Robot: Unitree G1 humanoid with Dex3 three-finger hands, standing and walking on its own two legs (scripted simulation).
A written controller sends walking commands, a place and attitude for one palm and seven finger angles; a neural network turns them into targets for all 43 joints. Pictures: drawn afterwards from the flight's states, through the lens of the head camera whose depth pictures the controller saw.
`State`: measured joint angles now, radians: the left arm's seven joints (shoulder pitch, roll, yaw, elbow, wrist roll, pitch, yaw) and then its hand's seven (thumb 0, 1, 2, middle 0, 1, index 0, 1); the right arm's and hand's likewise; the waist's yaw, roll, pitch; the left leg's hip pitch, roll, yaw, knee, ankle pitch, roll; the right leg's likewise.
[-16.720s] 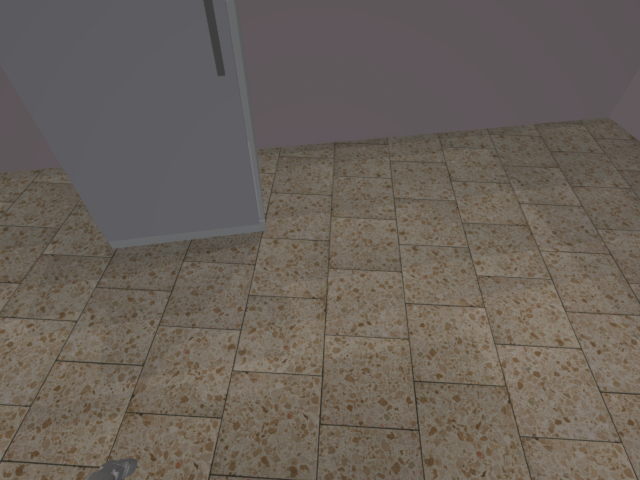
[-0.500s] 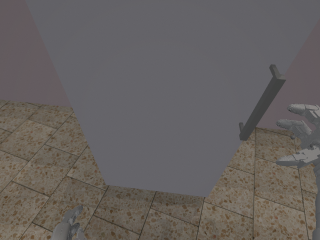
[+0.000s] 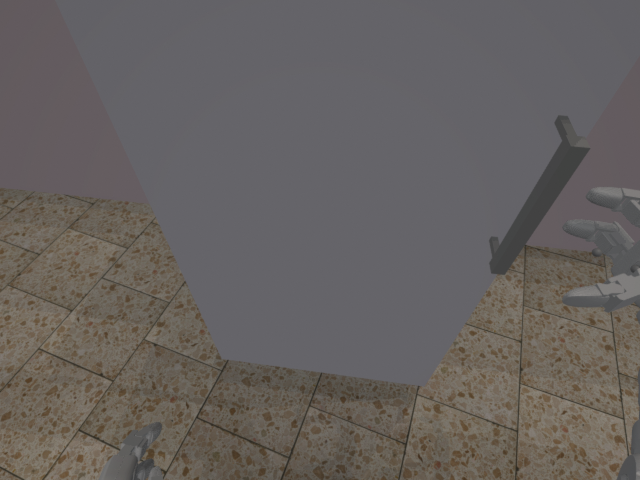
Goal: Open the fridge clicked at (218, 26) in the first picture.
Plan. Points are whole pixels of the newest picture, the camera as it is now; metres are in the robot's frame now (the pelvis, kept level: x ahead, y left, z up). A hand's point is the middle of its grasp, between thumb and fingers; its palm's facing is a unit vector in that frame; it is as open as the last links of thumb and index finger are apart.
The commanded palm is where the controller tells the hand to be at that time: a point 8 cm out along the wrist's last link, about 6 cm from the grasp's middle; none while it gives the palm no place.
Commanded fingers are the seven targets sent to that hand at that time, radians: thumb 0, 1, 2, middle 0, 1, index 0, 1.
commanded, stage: move the hooked fingers beside the handle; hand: right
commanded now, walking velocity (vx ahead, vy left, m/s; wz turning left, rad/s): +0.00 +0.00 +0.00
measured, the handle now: (526, 205) +0.45 -0.23 +0.12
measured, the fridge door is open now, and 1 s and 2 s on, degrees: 0 0 0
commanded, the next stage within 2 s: feel for the door with the fingertips in 0.94 s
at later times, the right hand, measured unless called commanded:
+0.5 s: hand (592, 247) +0.38 -0.28 +0.12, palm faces +0.08 +1.00 +0.01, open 14.0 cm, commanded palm +0.35 -0.33 +0.12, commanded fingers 0.00 0.50 -0.30 0.30 1.20 0.30 1.20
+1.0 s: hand (594, 249) +0.38 -0.28 +0.12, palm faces +0.09 +1.00 +0.00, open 14.0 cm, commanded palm +0.35 -0.32 +0.12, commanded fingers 0.00 0.50 -0.30 0.30 1.20 0.30 1.20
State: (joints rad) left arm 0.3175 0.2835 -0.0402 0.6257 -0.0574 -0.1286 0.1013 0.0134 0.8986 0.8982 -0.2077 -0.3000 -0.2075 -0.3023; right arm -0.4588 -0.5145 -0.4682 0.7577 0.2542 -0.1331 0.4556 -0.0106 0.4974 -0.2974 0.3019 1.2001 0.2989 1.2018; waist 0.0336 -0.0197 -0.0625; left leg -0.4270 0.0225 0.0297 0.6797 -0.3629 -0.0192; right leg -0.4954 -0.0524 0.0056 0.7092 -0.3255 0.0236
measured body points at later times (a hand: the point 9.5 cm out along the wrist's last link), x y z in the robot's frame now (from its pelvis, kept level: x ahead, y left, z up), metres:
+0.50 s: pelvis +0.00 -0.01 +0.00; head +0.04 -0.01 +0.45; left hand +0.09 +0.26 -0.10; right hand +0.37 -0.34 +0.12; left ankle -0.01 +0.13 -0.72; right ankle +0.02 -0.13 -0.72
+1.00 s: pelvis +0.00 +0.00 +0.00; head +0.03 +0.00 +0.45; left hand +0.11 +0.26 -0.10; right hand +0.37 -0.34 +0.13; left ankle -0.01 +0.13 -0.72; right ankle +0.02 -0.13 -0.72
